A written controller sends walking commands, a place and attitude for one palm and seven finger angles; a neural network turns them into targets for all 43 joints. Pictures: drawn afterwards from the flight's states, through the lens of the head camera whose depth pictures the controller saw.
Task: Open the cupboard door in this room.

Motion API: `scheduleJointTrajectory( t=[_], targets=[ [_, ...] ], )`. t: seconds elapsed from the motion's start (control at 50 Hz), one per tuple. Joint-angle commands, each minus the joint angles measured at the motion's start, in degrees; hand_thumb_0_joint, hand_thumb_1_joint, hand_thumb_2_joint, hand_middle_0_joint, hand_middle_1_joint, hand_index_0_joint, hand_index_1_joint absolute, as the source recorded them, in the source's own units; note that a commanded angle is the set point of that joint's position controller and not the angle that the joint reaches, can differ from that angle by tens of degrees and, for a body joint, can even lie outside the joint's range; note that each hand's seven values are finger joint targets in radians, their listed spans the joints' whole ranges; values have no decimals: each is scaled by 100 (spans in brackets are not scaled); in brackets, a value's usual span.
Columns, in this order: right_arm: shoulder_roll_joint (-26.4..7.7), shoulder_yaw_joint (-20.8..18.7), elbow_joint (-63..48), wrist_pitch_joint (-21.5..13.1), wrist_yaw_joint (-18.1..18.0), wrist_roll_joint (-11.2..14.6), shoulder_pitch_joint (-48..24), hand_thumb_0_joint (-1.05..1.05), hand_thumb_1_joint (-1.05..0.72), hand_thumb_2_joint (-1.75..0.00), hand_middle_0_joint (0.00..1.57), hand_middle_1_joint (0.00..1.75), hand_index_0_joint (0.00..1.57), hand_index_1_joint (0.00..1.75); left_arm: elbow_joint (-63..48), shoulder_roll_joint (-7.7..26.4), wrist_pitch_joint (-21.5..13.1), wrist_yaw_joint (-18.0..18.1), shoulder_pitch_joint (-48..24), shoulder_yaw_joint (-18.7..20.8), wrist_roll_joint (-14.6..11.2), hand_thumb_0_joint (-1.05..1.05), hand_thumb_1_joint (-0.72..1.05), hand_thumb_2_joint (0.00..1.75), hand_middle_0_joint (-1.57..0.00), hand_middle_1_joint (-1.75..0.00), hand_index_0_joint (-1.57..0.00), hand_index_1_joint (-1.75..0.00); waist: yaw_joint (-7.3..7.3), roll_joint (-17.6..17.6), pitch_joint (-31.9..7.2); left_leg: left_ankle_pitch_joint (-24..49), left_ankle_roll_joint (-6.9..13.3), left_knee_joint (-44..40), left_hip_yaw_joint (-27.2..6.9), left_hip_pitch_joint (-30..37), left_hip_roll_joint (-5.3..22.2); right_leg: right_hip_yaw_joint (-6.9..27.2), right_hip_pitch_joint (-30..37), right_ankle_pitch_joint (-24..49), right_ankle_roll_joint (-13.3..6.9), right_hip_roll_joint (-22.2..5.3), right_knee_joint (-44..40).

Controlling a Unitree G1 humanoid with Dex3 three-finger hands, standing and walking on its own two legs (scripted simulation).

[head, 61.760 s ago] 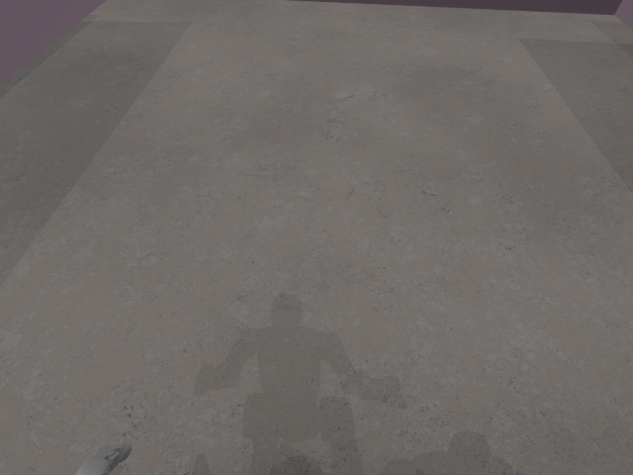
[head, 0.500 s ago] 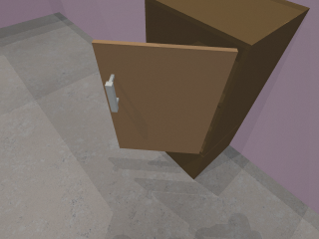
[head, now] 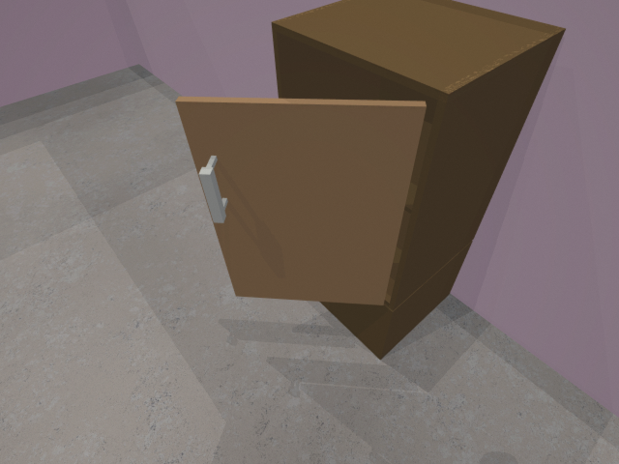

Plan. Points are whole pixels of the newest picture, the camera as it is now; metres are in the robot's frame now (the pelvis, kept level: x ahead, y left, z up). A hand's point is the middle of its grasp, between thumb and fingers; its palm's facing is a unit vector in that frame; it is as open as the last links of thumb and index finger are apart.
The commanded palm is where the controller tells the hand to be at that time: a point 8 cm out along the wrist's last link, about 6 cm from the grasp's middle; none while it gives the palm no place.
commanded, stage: come to a stop and stand still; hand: left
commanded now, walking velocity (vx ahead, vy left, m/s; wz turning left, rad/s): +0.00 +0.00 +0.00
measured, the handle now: (216, 189) +0.60 +0.21 +0.00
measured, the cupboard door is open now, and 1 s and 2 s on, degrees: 44 44 44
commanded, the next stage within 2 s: look again from close up in 0.18 s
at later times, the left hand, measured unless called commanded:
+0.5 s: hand out of the picture +0.01 +0.17 -0.17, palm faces +0.01 -0.98 -0.19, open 7.3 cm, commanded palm none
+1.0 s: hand out of the picture +0.14 +0.21 -0.10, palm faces +0.23 -0.95 -0.21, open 7.3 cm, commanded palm +0.13 +0.24 -0.06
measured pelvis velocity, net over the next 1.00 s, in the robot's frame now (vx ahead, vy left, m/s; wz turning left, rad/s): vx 0.03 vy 0.01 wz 0.02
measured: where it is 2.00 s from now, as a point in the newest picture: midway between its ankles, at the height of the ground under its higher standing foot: outside the picture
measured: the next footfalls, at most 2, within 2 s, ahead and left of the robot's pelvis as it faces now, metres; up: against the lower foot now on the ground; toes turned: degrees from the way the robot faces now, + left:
none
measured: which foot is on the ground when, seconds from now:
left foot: down 0.00-1.00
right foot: down 0.00-1.00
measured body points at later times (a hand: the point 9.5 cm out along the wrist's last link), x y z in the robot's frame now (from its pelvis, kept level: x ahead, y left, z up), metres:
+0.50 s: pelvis +0.01 +0.00 +0.00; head +0.03 -0.01 +0.45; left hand +0.01 +0.22 -0.15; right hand -0.02 -0.21 -0.16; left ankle -0.01 +0.12 -0.74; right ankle +0.03 -0.08 -0.74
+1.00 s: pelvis +0.03 +0.01 +0.00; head +0.04 +0.00 +0.45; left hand +0.13 +0.26 -0.08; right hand +0.07 -0.23 -0.15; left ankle -0.01 +0.12 -0.74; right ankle +0.04 -0.08 -0.74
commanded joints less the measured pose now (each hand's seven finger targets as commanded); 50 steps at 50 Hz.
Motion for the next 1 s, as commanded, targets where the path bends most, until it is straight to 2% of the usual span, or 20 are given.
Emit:
scheduleJointTrajectory(
  t=[0.0, 0.04, 0.1, 0.16, 0.22, 0.28, 0.32, 0.46, 0.56, 0.72, 0.84, 0.86, 0.88, 0.9, 0.92, 0.94, 0.96, 0.98],
  targets=[
    [-429, -42, -39, -57, 23, 19, 451, 0, -90, -90, 20, 30, 20, 30, -194, 712, -99, 29, 115, 128, -39, 0, 90, 90, -20, -30, -20, -30, -4, -365, 381, -237, 186, -507, -444, -331, 290, 1195, -196, -1124, -46, -714, -1210],
    [-404, -33, 18, -59, 18, 25, 499, 0, -90, -90, 20, 30, 20, 30, -166, 707, -104, 30, 127, 129, -37, 0, 90, 90, -20, -30, -20, -30, -12, -261, 381, -237, 171, -528, -432, -330, 305, 1174, -182, -1090, -48, -710, -1230],
    [-374, -18, 124, -61, 20, 27, 554, 0, -90, -90, 20, 30, 20, 30, -87, 693, -107, 25, 179, 132, -45, 0, 90, 90, -20, -30, -20, -30, 7, -342, 385, -212, 168, -523, -423, -371, 300, 1177, -144, -1140, -53, -729, -1273],
    [-333, -3, 218, -86, 9, 36, 621, 0, -90, -90, 20, 30, 20, 30, -5, 659, -119, 26, 225, 127, -47, 0, 90, 90, -20, -30, -20, -30, 28, -177, 309, -146, 165, -596, -438, -400, 343, 1114, 6, -858, -40, -700, -1195],
    [-276, 5, 303, -95, -7, 46, 655, 0, -90, -90, 20, 30, 20, 30, 85, 610, -132, 32, 288, 109, -49, 0, 90, 90, -20, -30, -20, -30, 35, -314, 279, -90, 156, -634, -441, -383, 367, 1070, 110, -673, -43, -697, -1183],
    [-283, 15, 368, -112, -18, 54, 698, 0, -90, -90, 20, 30, 20, 30, 159, 579, -139, 36, 332, 96, -58, 0, 90, 90, -20, -30, -20, -30, 45, -274, 257, 26, 149, -631, -445, -393, 389, 1043, 191, -394, -38, -689, -1092],
    [-225, 14, 410, -119, -28, 60, 686, 0, -90, -90, 20, 30, 20, 30, 197, 538, -135, 42, 357, 85, -53, 0, 90, 90, -20, -30, -20, -30, 64, -125, 345, 92, 148, -696, -458, -390, 413, 987, 190, -191, -36, -672, -1043],
    [-230, 6, 477, -158, -64, 70, 673, 0, -90, -90, 20, 30, 20, 30, 303, 505, -159, 55, 451, 77, -52, 0, 90, 90, -20, -30, -20, -30, 84, -167, 125, 448, 142, -630, -444, -305, 455, 894, 479, 742, -18, -700, -801],
    [-234, 4, 493, -162, -87, 69, 613, 0, -90, -90, 20, 30, 20, 30, 329, 461, -136, 60, 439, 68, -44, 0, 90, 90, -20, -30, -20, -30, 91, -41, 273, 575, 159, -700, -475, -281, 516, 843, 399, 922, -16, -657, -698],
    [-241, -11, 483, -159, -101, 66, 492, 0, -90, -90, 20, 30, 20, 30, 324, 443, -105, 58, 388, 77, -25, 0, 90, 90, -20, -30, -20, -30, 94, -134, 365, 595, 189, -796, -491, -196, 551, 803, 317, 857, 8, -619, -684],
    [-334, -24, 456, -191, -111, 62, 430, 0, -90, -90, 20, 30, 20, 30, 292, 477, -116, 58, 365, 103, -28, 0, 90, 90, -20, -30, -20, -30, 103, -86, 120, 989, 204, -743, -504, -30, 561, 779, 473, 1255, 7, -630, -558],
    [-588, -113, 81, -174, -52, 143, -245, 0, -90, -90, 20, 30, 20, 30, 594, 570, -139, 291, 947, 104, -6, 0, 90, 90, -20, -30, -20, -30, 331, -151, 289, 1106, 46, 435, -171, -425, 680, 1011, 374, 3201, 200, -1014, -505],
    [-1548, -147, -2052, -1058, -301, 452, -206, 0, -90, -90, 20, 30, 20, 30, -8211, 1727, -1371, 134, -3437, 517, -1280, 0, 88, 89, -20, -32, -20, -32, -364, 797, -2554, 1604, 181, -292, -470, 749, -153, 792, 1152, 2343, 89, -440, -149],
    [-1031, -16, -1755, -1539, -491, 361, -733, 0, -90, -90, 20, 30, 20, 30, -6769, 1391, -1024, 339, -1061, 643, -812, 0, 85, 88, -20, -33, -20, -33, 158, 1436, -2288, 2487, 245, -321, -307, 825, -61, 621, 1050, 1489, -48, -183, 24],
    [-1090, -100, -1487, -1706, -475, 374, -604, 0, -90, -90, 20, 30, 20, 30, -6198, 936, -763, 555, -770, 388, -927, 0, 83, 87, -21, -34, -21, -34, 17, 1305, -1776, 1961, 87, -223, -340, 429, -10, 386, 597, 761, 20, -180, -19],
    [-791, -117, -1397, -1718, -412, 451, -455, 0, -90, -90, 20, 30, 20, 30, -4883, -317, -235, 497, 803, -294, -950, 0, 81, 86, -21, -36, -21, -36, -57, 419, -825, 1547, 129, -258, -476, -69, 91, 203, 91, 553, 123, -164, -115],
    [-1085, -106, -1821, -1796, -390, 513, -581, 0, -90, -90, 20, 30, 20, 30, -5945, -180, -421, 342, -82, -298, -1230, 0, 78, 85, -21, -37, -21, -37, -126, -102, -205, 1078, 185, -187, -668, -405, 48, 153, -188, 461, 218, -200, -170],
    [-1238, -244, -1942, -1885, -397, 423, -541, 0, -90, -90, 20, 30, 20, 30, -5980, 242, -718, 217, -158, 111, -1197, 0, 76, 84, -21, -39, -21, -39, -252, -792, -255, 735, 223, 56, -647, -549, -9, 127, -510, 80, 264, -176, -219]
  ],
)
